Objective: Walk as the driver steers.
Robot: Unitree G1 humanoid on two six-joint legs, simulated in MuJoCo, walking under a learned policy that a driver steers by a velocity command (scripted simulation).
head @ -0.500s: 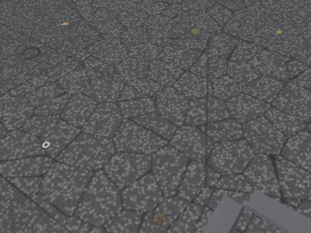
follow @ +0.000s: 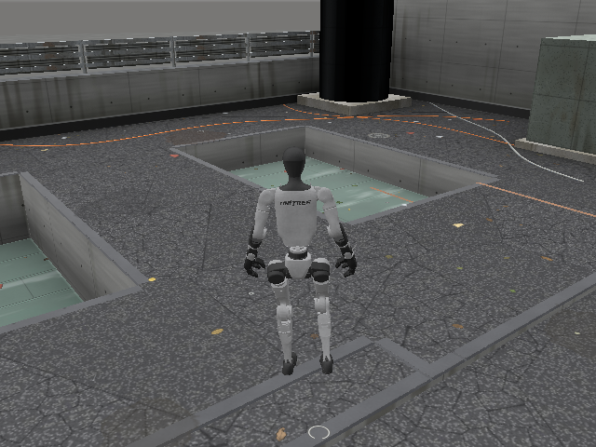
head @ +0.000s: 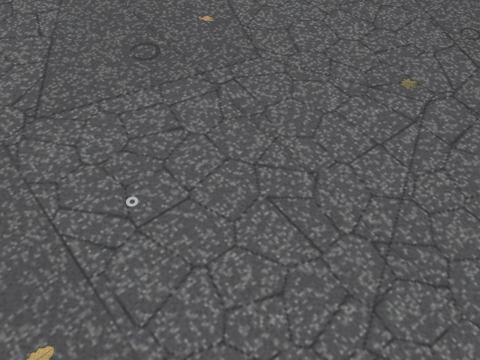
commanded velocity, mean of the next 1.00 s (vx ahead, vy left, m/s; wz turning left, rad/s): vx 0.42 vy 0.00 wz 0.23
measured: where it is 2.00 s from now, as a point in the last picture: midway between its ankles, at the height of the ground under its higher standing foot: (181, 207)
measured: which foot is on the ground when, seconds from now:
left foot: down 0.00-0.20, up 0.22-0.60, down 0.62-1.00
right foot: up 0.00-0.20, down 0.22-0.64, up 0.66-1.00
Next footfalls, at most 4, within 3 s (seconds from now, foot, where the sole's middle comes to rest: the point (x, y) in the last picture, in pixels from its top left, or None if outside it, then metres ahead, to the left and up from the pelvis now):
0.22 right None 0.08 -0.13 -0.77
0.62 left None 0.26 0.15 -0.77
1.12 right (227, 301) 0.61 0.02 -0.77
1.64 left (148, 227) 0.85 0.27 -0.77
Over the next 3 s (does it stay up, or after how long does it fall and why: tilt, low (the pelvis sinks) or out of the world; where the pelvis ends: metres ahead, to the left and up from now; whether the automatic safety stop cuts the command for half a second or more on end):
stays up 1.10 0.24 0.01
